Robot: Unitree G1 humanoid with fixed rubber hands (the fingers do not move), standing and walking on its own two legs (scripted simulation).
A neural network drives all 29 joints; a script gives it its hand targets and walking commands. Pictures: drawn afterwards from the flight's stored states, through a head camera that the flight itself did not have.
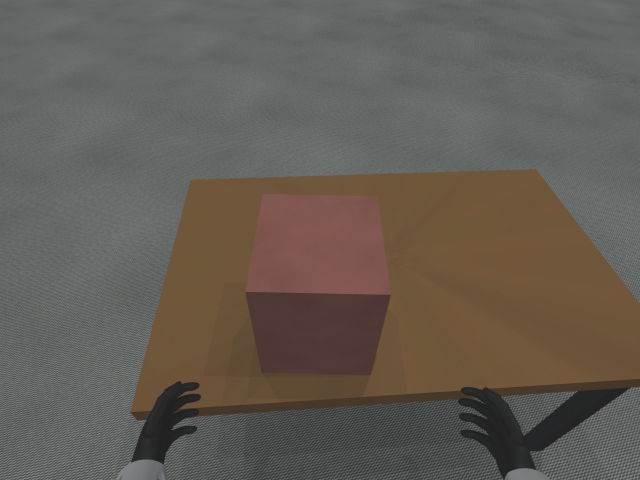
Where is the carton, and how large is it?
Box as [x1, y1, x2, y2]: [245, 194, 390, 374]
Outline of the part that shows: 263,194 245,290 261,371 287,373 370,374 390,295 376,196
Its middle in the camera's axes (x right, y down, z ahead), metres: +0.00 +0.09 +0.70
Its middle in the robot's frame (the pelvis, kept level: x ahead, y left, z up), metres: +0.45 +0.03 -0.09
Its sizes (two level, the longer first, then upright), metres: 0.210 0.200 0.250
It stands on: a table, 0.56 m high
